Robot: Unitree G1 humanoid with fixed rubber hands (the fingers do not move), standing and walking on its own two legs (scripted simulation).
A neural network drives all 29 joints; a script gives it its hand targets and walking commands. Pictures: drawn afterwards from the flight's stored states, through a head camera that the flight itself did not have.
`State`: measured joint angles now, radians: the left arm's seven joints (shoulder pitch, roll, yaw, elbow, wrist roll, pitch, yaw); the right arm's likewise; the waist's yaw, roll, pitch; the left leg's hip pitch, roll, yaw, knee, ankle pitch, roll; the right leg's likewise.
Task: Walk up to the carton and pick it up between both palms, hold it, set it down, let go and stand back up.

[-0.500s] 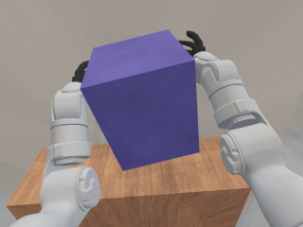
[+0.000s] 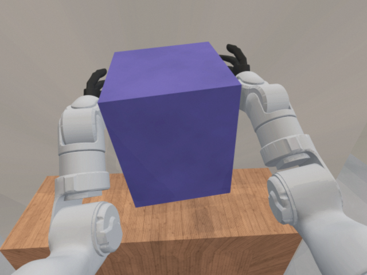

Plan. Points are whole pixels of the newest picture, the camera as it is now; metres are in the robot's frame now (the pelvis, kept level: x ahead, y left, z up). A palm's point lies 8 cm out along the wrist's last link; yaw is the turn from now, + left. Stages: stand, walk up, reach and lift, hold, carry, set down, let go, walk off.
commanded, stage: set down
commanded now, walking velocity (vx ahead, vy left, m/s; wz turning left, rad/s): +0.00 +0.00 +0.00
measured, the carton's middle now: (172, 123) +0.35 +0.00 +0.24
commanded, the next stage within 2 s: none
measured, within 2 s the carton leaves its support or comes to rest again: neither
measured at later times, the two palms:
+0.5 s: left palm (99, 103) +0.39 +0.15 +0.28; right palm (236, 65) +0.39 -0.14 +0.35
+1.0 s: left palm (97, 118) +0.37 +0.15 +0.25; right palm (232, 96) +0.38 -0.14 +0.29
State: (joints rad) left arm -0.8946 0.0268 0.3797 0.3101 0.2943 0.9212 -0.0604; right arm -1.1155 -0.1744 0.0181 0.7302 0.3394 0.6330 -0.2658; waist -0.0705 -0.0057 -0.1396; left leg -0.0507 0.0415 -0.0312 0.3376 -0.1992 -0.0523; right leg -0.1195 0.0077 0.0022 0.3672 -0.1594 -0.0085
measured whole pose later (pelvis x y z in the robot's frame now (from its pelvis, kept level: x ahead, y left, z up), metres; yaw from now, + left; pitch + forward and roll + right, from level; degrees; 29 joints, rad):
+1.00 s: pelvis +0.00 +0.00 +0.00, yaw +0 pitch -8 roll +0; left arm -0.78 0.00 0.34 0.26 0.35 0.69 -0.02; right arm -1.01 -0.10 -0.04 0.80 0.21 0.19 -0.14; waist -0.09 -0.02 -0.01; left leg 0.02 0.04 -0.03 0.32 -0.19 -0.05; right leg -0.04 0.01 0.00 0.32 -0.14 0.00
